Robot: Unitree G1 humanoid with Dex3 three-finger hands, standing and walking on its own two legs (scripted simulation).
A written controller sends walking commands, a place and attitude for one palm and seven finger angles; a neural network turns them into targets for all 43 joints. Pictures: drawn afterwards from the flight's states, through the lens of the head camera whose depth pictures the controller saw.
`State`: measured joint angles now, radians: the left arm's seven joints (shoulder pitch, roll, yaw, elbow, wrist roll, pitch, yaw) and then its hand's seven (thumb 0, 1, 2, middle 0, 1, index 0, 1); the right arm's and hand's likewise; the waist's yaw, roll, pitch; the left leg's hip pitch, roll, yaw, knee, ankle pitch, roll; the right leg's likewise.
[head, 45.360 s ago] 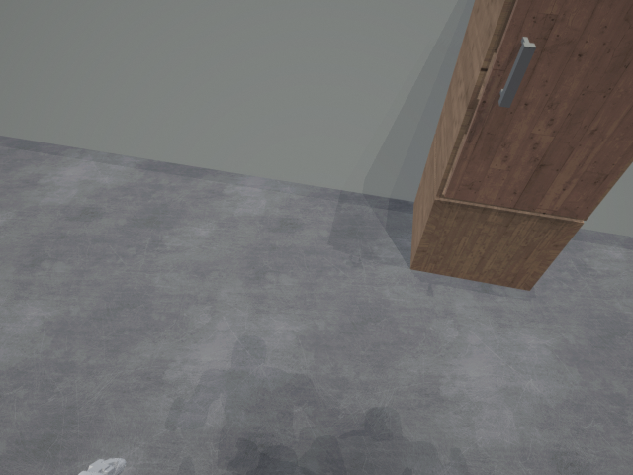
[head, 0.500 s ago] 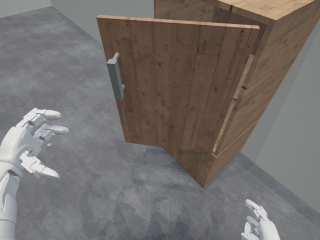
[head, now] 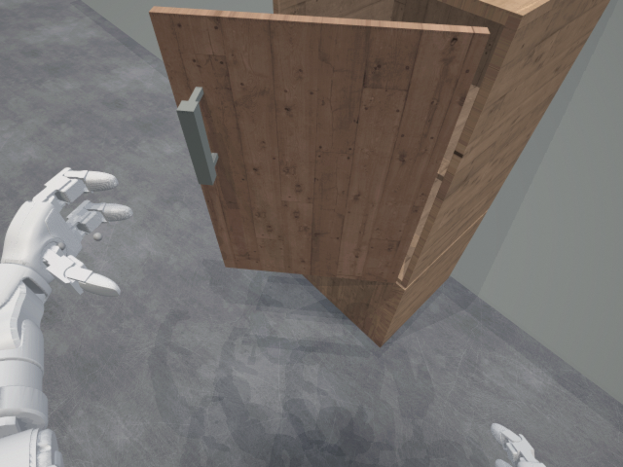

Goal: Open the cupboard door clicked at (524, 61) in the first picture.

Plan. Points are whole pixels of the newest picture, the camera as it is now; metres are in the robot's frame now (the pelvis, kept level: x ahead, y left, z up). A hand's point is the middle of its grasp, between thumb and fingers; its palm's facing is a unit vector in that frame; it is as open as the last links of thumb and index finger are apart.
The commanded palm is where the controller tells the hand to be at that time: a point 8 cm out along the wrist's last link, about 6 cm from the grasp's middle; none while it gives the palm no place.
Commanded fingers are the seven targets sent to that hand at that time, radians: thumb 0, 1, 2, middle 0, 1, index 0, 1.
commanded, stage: move the hooked fingers beside the handle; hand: left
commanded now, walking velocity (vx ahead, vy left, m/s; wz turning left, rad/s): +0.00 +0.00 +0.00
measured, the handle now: (202, 137) +0.56 +0.19 +0.10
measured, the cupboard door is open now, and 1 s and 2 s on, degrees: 41 41 41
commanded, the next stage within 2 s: slide the fingers in behind the handle in 1.88 s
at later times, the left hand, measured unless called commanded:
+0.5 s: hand (120, 193) +0.43 +0.27 +0.11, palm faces -0.07 -1.00 +0.01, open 14.0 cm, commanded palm +0.42 +0.32 +0.11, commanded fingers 0.00 -0.50 0.30 -0.30 -1.20 -0.30 -1.20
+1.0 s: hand (147, 155) +0.51 +0.26 +0.11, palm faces -0.08 -1.00 +0.02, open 14.0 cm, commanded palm +0.50 +0.31 +0.10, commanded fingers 0.00 -0.50 0.30 -0.30 -1.20 -0.30 -1.20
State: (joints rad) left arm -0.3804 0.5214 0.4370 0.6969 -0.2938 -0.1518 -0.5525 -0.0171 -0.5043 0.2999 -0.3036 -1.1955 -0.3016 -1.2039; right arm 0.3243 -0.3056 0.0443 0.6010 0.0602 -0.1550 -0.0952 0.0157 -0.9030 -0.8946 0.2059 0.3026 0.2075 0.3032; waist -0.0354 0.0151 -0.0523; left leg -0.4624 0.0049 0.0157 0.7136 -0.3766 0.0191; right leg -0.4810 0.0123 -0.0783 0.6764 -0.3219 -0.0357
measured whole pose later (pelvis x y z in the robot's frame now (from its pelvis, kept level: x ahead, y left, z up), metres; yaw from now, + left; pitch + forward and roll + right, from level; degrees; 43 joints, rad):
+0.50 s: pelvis +0.00 +0.01 -0.01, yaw -1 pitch +12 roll -2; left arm -0.69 0.61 0.45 1.04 -0.22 -0.24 -0.56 -0.02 -0.50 0.30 -0.30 -1.20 -0.30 -1.20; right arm 0.37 -0.31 0.04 0.61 0.05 -0.06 -0.07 0.01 -0.90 -0.89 0.21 0.30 0.21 0.30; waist -0.09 0.00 -0.07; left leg -0.57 0.01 0.03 0.76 -0.39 0.03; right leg -0.59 0.02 -0.07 0.70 -0.32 -0.02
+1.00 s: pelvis +0.01 +0.02 -0.01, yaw -2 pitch +18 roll -3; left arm -0.94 0.71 0.47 1.24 -0.14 -0.26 -0.51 -0.02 -0.50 0.30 -0.30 -1.20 -0.30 -1.20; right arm 0.44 -0.30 0.05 0.63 0.02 0.04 -0.05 0.01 -0.90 -0.89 0.21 0.30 0.21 0.30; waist -0.17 0.01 -0.07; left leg -0.70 0.02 0.03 0.82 -0.43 0.04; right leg -0.71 0.03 -0.06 0.73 -0.33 -0.01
